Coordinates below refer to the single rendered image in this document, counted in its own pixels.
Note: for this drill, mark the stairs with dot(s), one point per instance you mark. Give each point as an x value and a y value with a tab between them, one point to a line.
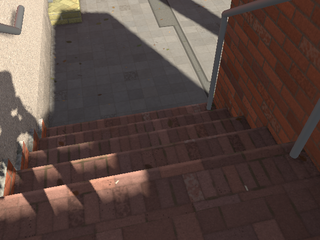
101	148

